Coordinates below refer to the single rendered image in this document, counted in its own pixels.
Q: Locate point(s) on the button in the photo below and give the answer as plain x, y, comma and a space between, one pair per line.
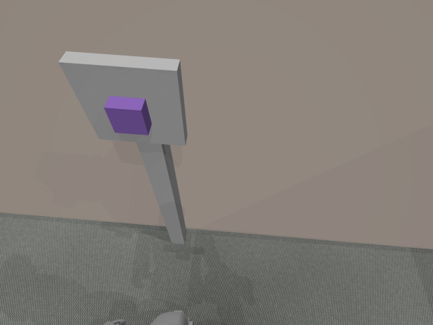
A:
128, 115

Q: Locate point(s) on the panel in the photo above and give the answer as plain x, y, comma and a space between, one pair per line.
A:
95, 76

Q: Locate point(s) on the left robot thigh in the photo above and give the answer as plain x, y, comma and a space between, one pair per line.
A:
172, 318

